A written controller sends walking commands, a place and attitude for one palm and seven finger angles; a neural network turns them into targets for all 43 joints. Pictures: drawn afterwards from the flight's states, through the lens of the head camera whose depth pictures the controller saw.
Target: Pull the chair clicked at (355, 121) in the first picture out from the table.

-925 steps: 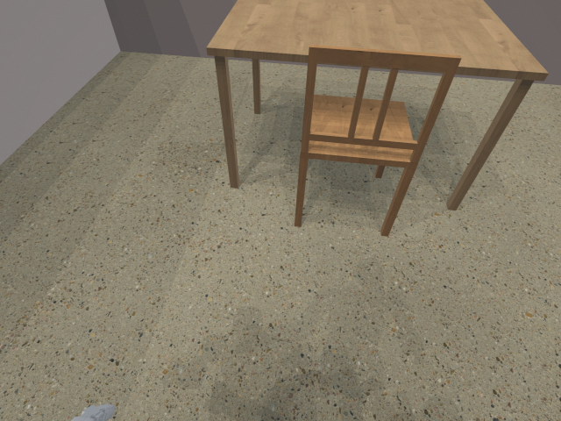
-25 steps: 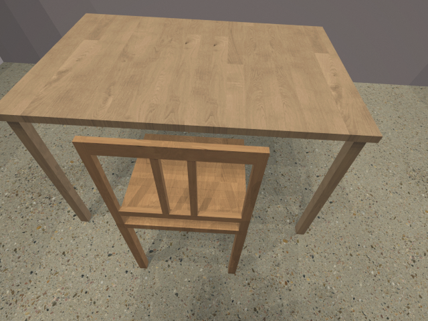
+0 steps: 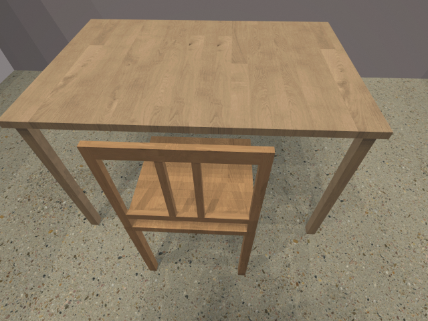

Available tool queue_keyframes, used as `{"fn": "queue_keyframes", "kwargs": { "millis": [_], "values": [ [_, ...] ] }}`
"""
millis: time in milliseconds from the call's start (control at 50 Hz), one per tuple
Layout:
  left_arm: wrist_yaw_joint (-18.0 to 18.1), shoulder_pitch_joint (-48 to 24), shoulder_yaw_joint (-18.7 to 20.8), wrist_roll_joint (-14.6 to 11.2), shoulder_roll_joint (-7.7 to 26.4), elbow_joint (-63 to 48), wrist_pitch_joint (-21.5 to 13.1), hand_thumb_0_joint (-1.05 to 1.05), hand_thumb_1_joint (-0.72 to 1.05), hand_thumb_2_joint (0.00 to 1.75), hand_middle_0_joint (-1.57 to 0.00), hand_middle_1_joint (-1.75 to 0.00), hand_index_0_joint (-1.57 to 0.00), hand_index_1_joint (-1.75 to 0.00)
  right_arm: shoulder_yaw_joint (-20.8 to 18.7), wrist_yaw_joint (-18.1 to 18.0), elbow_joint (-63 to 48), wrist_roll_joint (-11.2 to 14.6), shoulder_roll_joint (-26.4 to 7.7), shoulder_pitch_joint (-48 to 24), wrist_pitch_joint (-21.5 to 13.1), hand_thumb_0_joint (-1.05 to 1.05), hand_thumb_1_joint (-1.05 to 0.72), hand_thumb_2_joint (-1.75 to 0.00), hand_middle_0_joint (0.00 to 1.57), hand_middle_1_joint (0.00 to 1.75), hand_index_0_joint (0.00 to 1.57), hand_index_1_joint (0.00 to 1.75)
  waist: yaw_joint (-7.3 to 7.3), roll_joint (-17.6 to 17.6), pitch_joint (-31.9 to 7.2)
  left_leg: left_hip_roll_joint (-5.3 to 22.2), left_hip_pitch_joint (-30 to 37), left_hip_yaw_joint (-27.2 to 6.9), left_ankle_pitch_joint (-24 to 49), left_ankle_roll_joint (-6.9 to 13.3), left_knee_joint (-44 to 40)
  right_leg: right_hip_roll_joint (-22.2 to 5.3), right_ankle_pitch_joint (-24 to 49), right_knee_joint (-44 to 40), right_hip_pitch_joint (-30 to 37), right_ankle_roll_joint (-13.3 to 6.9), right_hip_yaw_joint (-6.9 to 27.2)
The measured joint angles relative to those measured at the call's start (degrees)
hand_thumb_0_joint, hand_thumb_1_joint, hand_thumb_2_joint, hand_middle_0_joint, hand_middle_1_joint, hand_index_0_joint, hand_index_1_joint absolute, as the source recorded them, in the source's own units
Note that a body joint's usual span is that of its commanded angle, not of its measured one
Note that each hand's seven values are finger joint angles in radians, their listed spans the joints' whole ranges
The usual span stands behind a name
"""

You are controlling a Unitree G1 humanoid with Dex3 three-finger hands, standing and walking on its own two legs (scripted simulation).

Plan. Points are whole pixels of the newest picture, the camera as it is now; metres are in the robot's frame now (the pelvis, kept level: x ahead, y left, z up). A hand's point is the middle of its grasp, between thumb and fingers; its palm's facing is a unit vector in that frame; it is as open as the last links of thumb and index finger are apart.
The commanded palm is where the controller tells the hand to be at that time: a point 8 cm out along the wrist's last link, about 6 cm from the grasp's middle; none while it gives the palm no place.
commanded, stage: look again from close up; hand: left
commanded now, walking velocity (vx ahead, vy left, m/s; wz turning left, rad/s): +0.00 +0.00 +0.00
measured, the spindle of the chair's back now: (166, 190) +0.46 +0.16 -0.11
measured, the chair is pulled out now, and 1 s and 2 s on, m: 0.00 0.00 0.00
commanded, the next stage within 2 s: raise the hand toward the chair's back in 0.56 s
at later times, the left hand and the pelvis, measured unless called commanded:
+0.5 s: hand out of the picture +0.01 +0.16 -0.17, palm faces +0.00 -0.98 -0.19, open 7.3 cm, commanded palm none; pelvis +0.01 -0.01 +0.00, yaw -1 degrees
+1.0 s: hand (153, 289) +0.18 +0.12 -0.01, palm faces -0.05 -1.00 +0.04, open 8.5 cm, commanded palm +0.12 +0.21 -0.06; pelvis -0.04 -0.03 -0.04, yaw +1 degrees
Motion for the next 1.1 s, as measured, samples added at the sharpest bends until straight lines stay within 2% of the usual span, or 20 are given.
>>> {"fn": "queue_keyframes", "kwargs": {
  "millis": [240,440,680,700,720,740,780,820,860,900,960,1000,1040,1100],
  "values": [
    [-0.13,-1.36,0.39,-0.13,0.37,-1.04,0.88,0.00,0.92,0.89,-0.19,-0.30,-0.20,-0.30,0.57,0.07,0.72,0.04,-0.19,-0.44,-0.07,0.01,-0.92,-0.90,0.19,0.30,0.20,0.30,0.50,-0.21,-0.19,-1.09,2.44,1.20,0.76,0.26,-2.55,-0.94,-0.75,0.95,0.51,0.36,1.33],
    [-0.11,-1.38,0.47,-0.16,0.74,-0.77,0.88,0.01,0.93,0.89,-0.20,-0.30,-0.20,-0.30,0.51,0.06,2.34,0.18,0.43,-0.87,-0.27,0.01,-0.91,-0.90,0.19,0.30,0.20,0.30,0.55,-1.74,0.59,-0.77,3.15,1.14,1.48,-0.26,-4.25,-0.51,-0.24,-0.43,1.05,-0.05,1.30],
    [0.31,-1.06,0.26,0.05,0.55,-0.08,0.34,0.01,0.92,0.89,-0.20,-0.30,-0.20,-0.30,0.32,0.04,3.05,0.46,0.57,-1.91,-0.02,0.01,-0.91,-0.90,0.19,0.30,0.19,0.30,0.63,-2.02,0.45,-0.06,3.05,0.68,1.80,-0.97,-3.92,0.15,0.41,-1.81,1.91,-0.39,0.78],
    [0.75,1.69,0.81,-1.92,0.99,-8.61,4.03,0.02,0.93,0.89,-0.20,-0.30,-0.20,-0.30,0.50,-0.26,0.60,0.98,0.37,-1.10,-0.26,0.01,-0.91,-0.90,0.19,0.30,0.20,0.30,0.51,-2.13,0.49,0.13,2.18,0.53,1.52,-1.06,-3.01,0.28,0.45,-1.38,1.24,-0.42,0.61],
    [1.14,4.93,2.03,-3.96,1.94,-19.96,6.71,0.03,0.95,0.89,-0.20,-0.30,-0.21,-0.30,0.75,-1.11,-1.96,1.57,0.05,0.09,-2.28,0.02,-0.92,-0.90,0.20,0.30,0.20,0.30,0.87,-2.61,0.79,0.03,2.07,0.57,1.20,-0.96,-2.95,0.18,0.14,-0.32,0.57,-0.51,0.68],
    [1.87,7.09,2.51,-5.12,3.16,-28.78,4.96,0.04,0.95,0.89,-0.20,-0.30,-0.21,-0.30,0.70,-1.75,-3.92,1.66,-0.35,1.11,-5.06,0.02,-0.92,-0.90,0.20,0.30,0.20,0.30,1.30,-3.19,0.64,-0.32,1.73,0.69,1.22,-0.96,-2.84,-0.22,-0.40,1.01,-0.32,-0.61,0.82],
    [3.72,7.80,2.65,-7.12,4.77,-40.61,2.16,0.04,0.94,0.88,-0.20,-0.30,-0.20,-0.30,0.07,-2.12,-7.04,2.35,-1.77,1.81,-9.40,0.02,-0.93,-0.90,0.20,0.30,0.20,0.30,0.91,-3.37,-0.62,-1.17,0.20,0.21,1.50,-1.02,-1.92,-1.23,-1.52,3.41,-2.16,-0.64,0.35],
    [3.38,5.14,3.10,-8.31,4.65,-48.27,-0.01,0.04,0.92,0.87,-0.19,-0.29,-0.20,-0.29,-0.88,-1.88,-10.68,2.24,-4.06,1.08,-11.75,0.02,-0.92,-0.90,0.20,0.30,0.20,0.30,-0.23,-1.79,-1.82,-1.27,-2.67,-1.03,1.01,-0.92,1.02,-1.60,-1.96,4.89,-3.82,-0.52,-0.98],
    [1.36,1.32,4.23,-8.96,3.85,-51.76,-5.11,0.03,0.88,0.86,-0.19,-0.29,-0.19,-0.29,-1.80,-1.42,-14.12,1.52,-6.08,-0.93,-12.92,0.02,-0.92,-0.90,0.20,0.30,0.20,0.30,-1.33,-0.44,-3.99,-0.90,-7.41,-1.70,-0.12,-0.90,5.23,-1.51,-2.35,7.36,-7.55,-0.71,-1.79],
    [-2.49,-1.63,5.62,-10.65,2.94,-52.87,-12.15,0.03,0.84,0.85,-0.18,-0.28,-0.19,-0.28,-2.48,-0.72,-17.36,1.20,-6.80,-3.67,-13.32,0.02,-0.92,-0.90,0.20,0.30,0.20,0.30,-1.77,-0.94,-6.44,-0.34,-13.14,-1.28,-1.55,-1.14,9.95,-1.31,-3.40,11.81,-13.37,-1.14,-1.49],
    [-11.59,-2.25,6.72,-13.27,1.60,-52.90,-22.29,0.01,0.77,0.82,-0.17,-0.27,-0.18,-0.28,-3.46,0.83,-22.62,1.34,-6.42,-7.18,-13.49,0.02,-0.91,-0.90,0.20,0.30,0.20,0.30,-1.60,-3.70,-8.22,0.81,-20.20,-0.25,-3.75,-1.58,16.58,-0.61,-5.28,18.64,-21.03,-2.09,-0.58],
    [-17.27,-0.78,6.88,-13.40,1.25,-51.50,-27.14,0.01,0.72,0.81,-0.17,-0.27,-0.18,-0.27,-3.93,1.63,-26.55,1.49,-6.54,-8.58,-13.46,0.02,-0.91,-0.90,0.20,0.30,0.20,0.30,-1.45,-5.24,-8.60,1.42,-24.44,-0.26,-5.23,-2.01,21.12,-0.34,-6.65,22.95,-25.24,-2.67,-0.67],
    [-20.16,1.26,7.22,-12.70,1.67,-49.37,-28.64,0.01,0.67,0.79,-0.17,-0.26,-0.18,-0.26,-4.41,1.89,-30.03,1.77,-6.92,-9.53,-12.86,0.02,-0.91,-0.90,0.20,0.30,0.20,0.30,-0.87,-6.29,-8.82,1.87,-28.70,-0.60,-6.68,-2.27,25.61,-0.22,-8.07,27.13,-29.30,-3.17,-1.07],
    [-19.85,4.65,8.22,-12.73,2.86,-48.67,-28.14,0.01,0.60,0.76,-0.17,-0.25,-0.18,-0.25,-4.91,1.57,-33.79,1.86,-7.44,-10.45,-12.22,0.01,-0.91,-0.90,0.19,0.30,0.19,0.30,0.47,-6.97,-8.45,2.33,-34.90,-1.75,-8.56,-2.76,31.99,-0.24,-10.01,32.77,-34.82,-3.91,-2.29]
  ]
}}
